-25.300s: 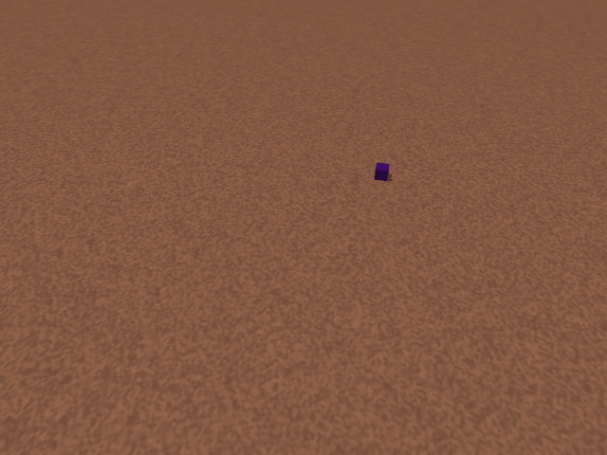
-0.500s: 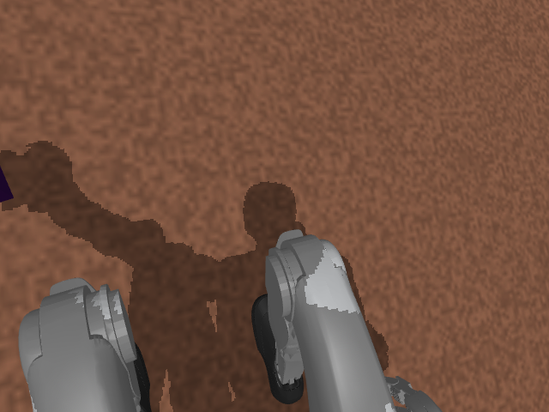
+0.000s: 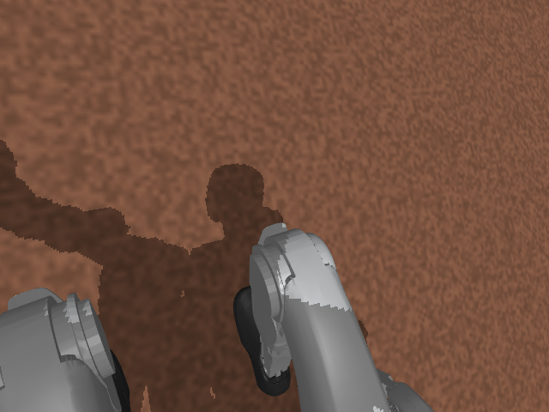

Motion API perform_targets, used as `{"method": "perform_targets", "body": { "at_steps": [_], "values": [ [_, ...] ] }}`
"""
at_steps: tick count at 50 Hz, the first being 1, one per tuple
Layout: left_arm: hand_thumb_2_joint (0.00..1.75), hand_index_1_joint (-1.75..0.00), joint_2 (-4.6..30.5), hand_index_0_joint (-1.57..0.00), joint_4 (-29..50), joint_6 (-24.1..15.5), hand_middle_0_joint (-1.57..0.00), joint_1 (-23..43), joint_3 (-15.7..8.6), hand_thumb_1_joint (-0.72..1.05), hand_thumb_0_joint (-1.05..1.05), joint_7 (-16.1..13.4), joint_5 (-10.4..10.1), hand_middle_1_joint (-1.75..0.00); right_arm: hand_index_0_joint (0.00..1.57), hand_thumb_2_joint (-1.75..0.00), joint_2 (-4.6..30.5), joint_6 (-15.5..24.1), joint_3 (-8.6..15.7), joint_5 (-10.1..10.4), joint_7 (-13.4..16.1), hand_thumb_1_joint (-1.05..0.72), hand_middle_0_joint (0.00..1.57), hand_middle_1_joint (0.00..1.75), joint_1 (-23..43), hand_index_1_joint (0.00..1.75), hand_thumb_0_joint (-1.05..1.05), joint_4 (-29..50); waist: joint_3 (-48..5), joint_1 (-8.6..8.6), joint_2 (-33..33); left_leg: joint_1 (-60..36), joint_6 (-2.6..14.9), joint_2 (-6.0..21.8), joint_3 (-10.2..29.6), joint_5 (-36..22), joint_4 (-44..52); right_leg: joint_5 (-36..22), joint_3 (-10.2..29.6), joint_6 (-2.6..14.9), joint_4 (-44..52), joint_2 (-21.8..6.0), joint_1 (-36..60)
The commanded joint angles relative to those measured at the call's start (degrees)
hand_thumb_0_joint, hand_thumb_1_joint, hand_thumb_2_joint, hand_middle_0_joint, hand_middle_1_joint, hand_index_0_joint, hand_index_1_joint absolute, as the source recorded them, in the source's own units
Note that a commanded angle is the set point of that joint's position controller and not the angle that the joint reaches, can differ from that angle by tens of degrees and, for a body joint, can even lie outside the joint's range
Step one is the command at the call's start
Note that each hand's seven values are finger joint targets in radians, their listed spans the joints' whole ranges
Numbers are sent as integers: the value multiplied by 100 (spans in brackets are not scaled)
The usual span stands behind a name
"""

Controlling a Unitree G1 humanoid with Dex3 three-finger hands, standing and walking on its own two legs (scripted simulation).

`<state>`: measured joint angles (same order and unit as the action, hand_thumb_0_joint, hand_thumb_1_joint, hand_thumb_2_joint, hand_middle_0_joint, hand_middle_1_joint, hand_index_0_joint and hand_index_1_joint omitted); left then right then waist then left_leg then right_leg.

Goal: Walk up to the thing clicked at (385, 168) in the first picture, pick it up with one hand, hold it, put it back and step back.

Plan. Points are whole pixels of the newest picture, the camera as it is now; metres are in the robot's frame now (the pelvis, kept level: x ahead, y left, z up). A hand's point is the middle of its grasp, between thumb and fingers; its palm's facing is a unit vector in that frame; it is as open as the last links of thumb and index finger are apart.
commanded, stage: rest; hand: left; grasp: from above
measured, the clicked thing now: out of the picture +0.46 +0.33 -0.25
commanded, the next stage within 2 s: open in 0.72 s
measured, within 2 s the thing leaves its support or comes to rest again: rests again in 0.44 s
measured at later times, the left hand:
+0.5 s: hand out of the picture +0.45 +0.32 -0.24, palm faces -0.43 -0.19 -0.88, open 9.5 cm
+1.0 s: hand out of the picture +0.45 +0.32 -0.25, palm faces -0.43 -0.19 -0.88, open 9.8 cm
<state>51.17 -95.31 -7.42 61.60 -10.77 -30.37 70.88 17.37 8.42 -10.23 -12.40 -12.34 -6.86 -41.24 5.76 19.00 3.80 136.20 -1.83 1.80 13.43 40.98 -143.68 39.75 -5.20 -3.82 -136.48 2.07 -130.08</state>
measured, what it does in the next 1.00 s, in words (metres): stands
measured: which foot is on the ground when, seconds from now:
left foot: down 0.00-1.00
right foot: down 0.00-1.00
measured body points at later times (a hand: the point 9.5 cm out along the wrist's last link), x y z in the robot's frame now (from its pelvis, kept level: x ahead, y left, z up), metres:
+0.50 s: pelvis -0.01 +0.01 +0.00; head +0.27 +0.11 +0.33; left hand +0.47 +0.33 -0.19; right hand +0.03 -0.26 -0.07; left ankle +0.06 +0.14 -0.27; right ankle +0.10 -0.13 -0.27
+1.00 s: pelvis -0.01 +0.01 +0.00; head +0.28 +0.12 +0.32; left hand +0.47 +0.33 -0.20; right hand +0.02 -0.25 -0.06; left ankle +0.06 +0.14 -0.27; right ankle +0.10 -0.13 -0.27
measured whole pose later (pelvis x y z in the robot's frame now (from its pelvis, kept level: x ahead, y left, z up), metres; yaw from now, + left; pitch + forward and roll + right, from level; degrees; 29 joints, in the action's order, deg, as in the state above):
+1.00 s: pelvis -0.01 +0.01 +0.00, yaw -3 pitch +28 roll -14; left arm 58.4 -102.9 -8.0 63.5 -10.0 -35.0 70.2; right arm 20.4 15.7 -15.8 -14.7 -15.7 -6.9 -39.8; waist 10.3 22.2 6.9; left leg 135.3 -1.1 2.0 16.5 40.8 -146.1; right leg 38.2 -7.6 -4.3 -135.9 3.3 -127.7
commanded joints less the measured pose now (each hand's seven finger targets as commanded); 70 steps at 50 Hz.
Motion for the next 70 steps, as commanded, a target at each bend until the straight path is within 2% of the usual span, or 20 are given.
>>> {"method": "perform_targets", "body": {
  "at_steps": [1,5,11,12,13,22,26,29,33,35,41,46,51,53,55,60,61,65,66,70],
  "values": [
    [76,-61,1613,-102,716,26,-102,1660,-19,59,0,-360,-48,-60,20,-90,1735,67,404,11,18,-91,20,30,-1314,30,0,-108,-4190,149,-2603,-3110,254,71,-793,-1586,1273,-1879,-776,471,1149,228,2297],
    [79,-61,1769,-101,773,33,-103,1695,-120,58,0,-422,-41,-60,20,-90,1816,131,368,-44,1,-90,20,30,-1299,30,0,-93,-4176,201,-2737,-3251,224,88,-739,-1691,1263,-1943,-841,488,1101,235,2247],
    [77,-61,1690,-101,512,67,-102,1831,71,58,0,-502,-100,-59,20,-90,1866,250,270,-66,-63,-91,20,30,-1235,30,0,-87,-3752,347,-2780,-3087,225,96,-697,-1394,1263,-1709,-898,501,1106,253,2069],
    [77,-61,1945,-100,628,55,-102,1707,-118,57,0,-533,-88,-59,20,-90,1941,249,276,-78,-51,-90,20,30,-1226,30,0,-56,-3941,238,-2808,-3189,214,109,-677,-1492,1308,-1767,-910,495,1126,264,2187],
    [77,-60,1782,-100,484,75,-102,1732,39,57,0,-495,-58,-59,20,-90,1938,280,240,-59,-69,-91,20,30,-1219,30,0,14,-3764,317,-2783,-3160,211,98,-675,-1498,1256,-1754,-918,504,1069,244,2072],
    [75,-60,1795,-100,370,47,-101,1843,134,57,0,-565,-71,-59,20,-90,2006,423,123,-126,-122,-90,20,30,-1107,30,0,52,-3586,449,-2873,-3162,193,121,-594,-1330,1302,-1632,-990,499,1125,283,2024],
    [78,-61,2023,-99,242,35,-101,1766,-70,57,0,-600,-26,-60,20,-90,2076,482,130,-159,-162,-90,20,30,-1263,30,0,-38,-3505,519,-2742,-3084,217,136,-592,-1400,1194,-1721,-986,468,1115,286,2136],
    [75,-60,1815,-98,216,0,-99,1826,122,55,0,-594,-79,-59,20,-90,2062,554,83,-162,-184,-90,20,30,-1164,30,0,-3,-3495,606,-2887,-3280,167,157,-523,-1494,1244,-1784,-1053,479,1054,280,2057],
    [78,-62,2130,-96,182,-5,-98,1666,-60,53,0,-671,-68,-60,20,-90,2140,577,62,-187,-197,-90,20,30,-1215,30,0,-46,-3588,507,-2893,-3243,172,165,-509,-1467,1262,-1755,-1056,485,1109,315,2201],
    [75,-60,1919,-97,123,-4,-99,1818,117,54,0,-656,-72,-58,20,-90,2079,625,20,-187,-244,-90,20,30,-1140,30,0,-26,-3331,584,-2922,-3141,176,167,-518,-1342,1197,-1668,-1066,487,1043,305,2019],
    [76,-60,2053,-95,-22,-24,-97,1725,59,52,0,-693,-86,-58,20,-90,2203,696,-11,-202,-283,-90,20,30,-1241,30,0,-25,-3286,650,-2683,-3025,206,172,-478,-1392,1180,-1730,-1077,446,1134,329,2169],
    [71,-64,2081,-57,-15,-34,-58,1661,77,12,0,-692,-142,-62,20,-90,2225,760,-22,-154,-286,-89,20,30,-1225,30,0,-14,-3362,601,-2712,-3134,185,185,-433,-1421,1223,-1749,-1089,457,1140,341,2240],
    [78,-69,2107,-38,-131,-46,-41,1694,93,-23,0,-707,-139,-66,20,-90,2221,750,-58,-167,-290,-89,20,30,-1171,30,0,-12,-3187,651,-2631,-2941,202,189,-449,-1265,1186,-1651,-1083,440,1153,336,2213],
    [81,-72,1918,-35,-89,-47,-38,1791,282,-28,0,-662,-159,-69,20,-90,2199,795,-48,-157,-292,-89,20,30,-1109,30,0,19,-3117,694,-2705,-3017,195,181,-463,-1145,1198,-1557,-1087,446,1163,322,2110],
    [85,-75,2108,-31,-188,-10,-34,1597,118,-33,0,-680,-142,-72,20,-90,2264,799,-42,-170,-302,-89,20,30,-1218,30,0,-6,-3152,630,-2691,-3068,186,181,-427,-1255,1245,-1615,-1111,448,1173,328,2150],
    [93,-82,1959,-21,-184,23,-25,1574,259,-45,0,-627,-230,-78,20,-90,2223,788,-65,-136,-285,-89,20,30,-1112,30,0,49,-3169,652,-2672,-3015,185,189,-418,-1256,1289,-1631,-1092,456,1210,333,2218],
    [96,-84,2141,-19,-206,23,-23,1488,115,-47,0,-660,-216,-79,20,-90,2248,749,-90,-163,-270,-89,20,30,-1192,30,0,35,-3276,622,-2606,-3003,198,192,-418,-1363,1300,-1731,-1097,446,1252,354,2367],
    [101,-89,2029,-12,-77,-11,-17,1633,268,-54,0,-625,-266,-84,20,-90,2216,738,-115,-144,-253,-89,20,30,-1153,30,0,87,-3273,632,-2670,-2964,199,189,-427,-1357,1284,-1721,-1082,452,1234,348,2359],
    [102,-91,2194,-11,-135,-22,-15,1602,147,-56,0,-637,-275,-87,20,-90,2229,725,-123,-143,-242,-89,20,30,-1199,30,0,38,-3249,647,-2605,-2946,201,199,-401,-1309,1296,-1683,-1095,454,1219,346,2355],
    [107,-96,1962,-5,-7,-62,-9,1682,385,-61,0,-641,-296,-92,20,-90,2191,719,-147,-138,-208,-89,20,30,-1071,30,0,142,-3235,632,-2670,-2984,188,192,-436,-1230,1346,-1635,-1070,466,1282,365,2391]
  ]
}}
